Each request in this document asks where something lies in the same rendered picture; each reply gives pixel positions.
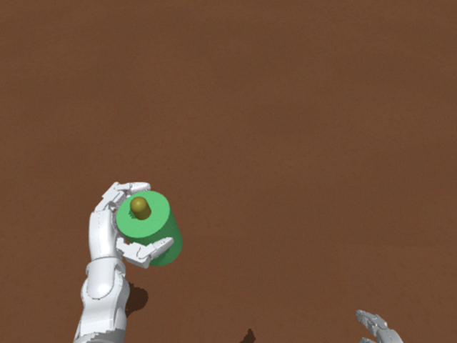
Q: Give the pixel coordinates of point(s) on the left robot arm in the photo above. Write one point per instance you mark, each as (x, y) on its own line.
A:
(104, 295)

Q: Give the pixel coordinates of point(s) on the left robot hand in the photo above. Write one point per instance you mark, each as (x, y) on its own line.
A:
(106, 239)

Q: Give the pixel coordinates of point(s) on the bottle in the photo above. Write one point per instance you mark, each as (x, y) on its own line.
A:
(146, 217)

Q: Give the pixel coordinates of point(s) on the right robot hand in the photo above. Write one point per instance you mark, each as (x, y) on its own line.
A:
(378, 327)

